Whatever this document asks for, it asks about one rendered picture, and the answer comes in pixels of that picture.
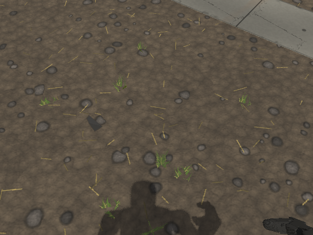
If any robot right hand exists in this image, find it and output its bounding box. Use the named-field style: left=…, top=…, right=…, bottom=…
left=262, top=216, right=313, bottom=235

